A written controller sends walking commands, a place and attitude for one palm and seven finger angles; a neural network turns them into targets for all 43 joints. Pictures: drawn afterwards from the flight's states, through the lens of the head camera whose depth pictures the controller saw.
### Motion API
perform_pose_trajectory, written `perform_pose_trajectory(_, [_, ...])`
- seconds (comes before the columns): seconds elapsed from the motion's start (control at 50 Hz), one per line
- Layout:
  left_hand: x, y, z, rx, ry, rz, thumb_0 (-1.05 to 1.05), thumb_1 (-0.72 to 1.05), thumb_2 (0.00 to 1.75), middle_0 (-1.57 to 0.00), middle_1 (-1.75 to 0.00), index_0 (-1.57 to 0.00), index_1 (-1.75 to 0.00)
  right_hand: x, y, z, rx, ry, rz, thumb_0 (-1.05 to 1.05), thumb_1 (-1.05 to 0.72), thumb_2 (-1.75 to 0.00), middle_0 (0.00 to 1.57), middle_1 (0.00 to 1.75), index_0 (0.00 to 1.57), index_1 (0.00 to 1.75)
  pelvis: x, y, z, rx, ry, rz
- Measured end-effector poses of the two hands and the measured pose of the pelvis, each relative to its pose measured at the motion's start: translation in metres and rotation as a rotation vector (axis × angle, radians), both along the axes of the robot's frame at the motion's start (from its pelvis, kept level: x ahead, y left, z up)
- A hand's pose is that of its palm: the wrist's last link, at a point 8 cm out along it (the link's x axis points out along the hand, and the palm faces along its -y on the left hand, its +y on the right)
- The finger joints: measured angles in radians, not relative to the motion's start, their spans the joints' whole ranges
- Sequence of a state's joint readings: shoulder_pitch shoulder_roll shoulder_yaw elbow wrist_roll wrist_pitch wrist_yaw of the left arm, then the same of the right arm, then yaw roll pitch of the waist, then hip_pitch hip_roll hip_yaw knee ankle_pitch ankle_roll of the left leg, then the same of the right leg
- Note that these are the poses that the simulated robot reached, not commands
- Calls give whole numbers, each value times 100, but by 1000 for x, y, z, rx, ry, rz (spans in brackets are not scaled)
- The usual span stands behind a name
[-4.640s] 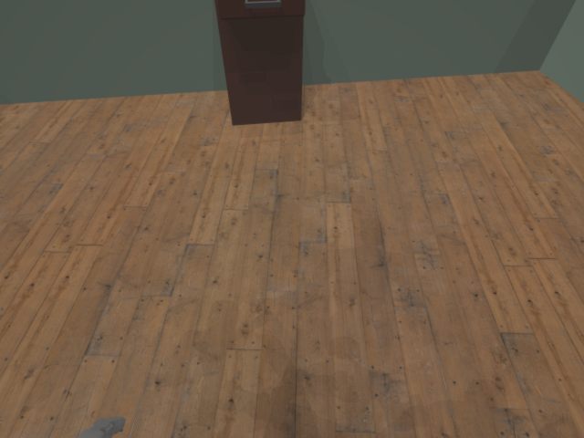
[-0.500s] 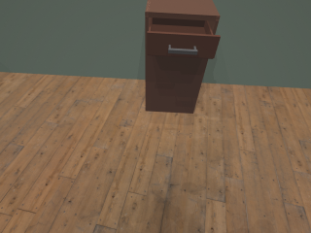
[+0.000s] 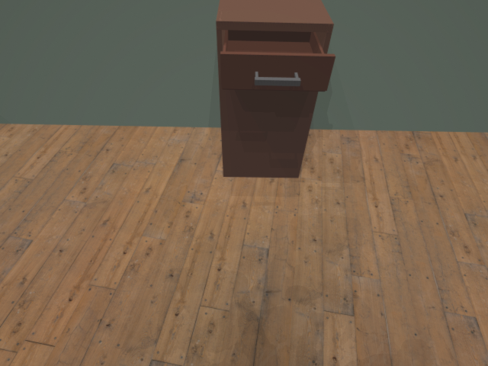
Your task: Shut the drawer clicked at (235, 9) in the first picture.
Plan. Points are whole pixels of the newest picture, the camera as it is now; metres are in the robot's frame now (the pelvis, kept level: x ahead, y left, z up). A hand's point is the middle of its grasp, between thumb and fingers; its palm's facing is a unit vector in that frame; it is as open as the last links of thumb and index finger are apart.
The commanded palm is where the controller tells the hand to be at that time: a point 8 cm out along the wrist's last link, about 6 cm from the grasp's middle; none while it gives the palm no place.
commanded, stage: look at it before walking up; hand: left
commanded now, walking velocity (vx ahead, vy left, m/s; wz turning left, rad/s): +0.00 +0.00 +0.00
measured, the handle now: (276, 78) +1.00 -0.07 -0.03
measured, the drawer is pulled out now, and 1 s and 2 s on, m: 0.19 0.19 0.19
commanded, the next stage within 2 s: walk to a spot facing it in 0.40 s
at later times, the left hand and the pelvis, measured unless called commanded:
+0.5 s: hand out of the picture -0.04 +0.14 -0.18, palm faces +0.05 -0.99 -0.16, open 7.4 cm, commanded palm none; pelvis -0.01 -0.01 +0.00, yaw +0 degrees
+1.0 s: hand out of the picture +0.04 +0.15 -0.18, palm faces -0.12 -0.95 -0.30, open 7.4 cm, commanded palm none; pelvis -0.03 -0.05 -0.03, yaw -13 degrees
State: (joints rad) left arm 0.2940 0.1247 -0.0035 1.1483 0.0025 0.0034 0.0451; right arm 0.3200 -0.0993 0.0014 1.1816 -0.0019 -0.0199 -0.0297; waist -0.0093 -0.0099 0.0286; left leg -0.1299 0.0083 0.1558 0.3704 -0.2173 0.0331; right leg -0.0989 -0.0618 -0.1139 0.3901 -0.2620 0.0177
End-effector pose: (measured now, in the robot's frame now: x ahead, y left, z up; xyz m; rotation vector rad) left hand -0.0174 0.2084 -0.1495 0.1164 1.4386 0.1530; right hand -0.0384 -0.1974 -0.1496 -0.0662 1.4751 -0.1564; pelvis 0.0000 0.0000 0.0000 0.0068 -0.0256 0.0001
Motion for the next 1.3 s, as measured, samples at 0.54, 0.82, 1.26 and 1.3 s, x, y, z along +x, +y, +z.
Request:
perform_pose_trajectory(0.54, [-29,-19,1,-15,45,17,0,91,90,-20,-30,-20,-29,6,-18,0,-13,-31,7,1,-91,-90,20,30,20,30,-7,-12,0,-1,-2,-3])
perform_pose_trajectory(0.82, [8,-2,-6,39,20,-85,0,91,90,-20,-30,-20,-29,-5,-46,-14,-58,-71,-124,1,-91,-90,20,30,20,30,-25,-21,-15,20,20,-127])
perform_pose_trajectory(1.26, [81,-51,29,62,-54,-285,0,90,90,-20,-30,-20,-29,82,-147,14,-128,-333,-221,1,-91,-90,19,30,20,30,17,-70,2,36,50,-353])
perform_pose_trajectory(1.3, [85,-52,28,56,-36,-290,0,90,90,-20,-30,-21,-29,92,-147,15,-135,-332,-228,1,-91,-90,19,30,20,30,29,-69,2,29,51,-369])
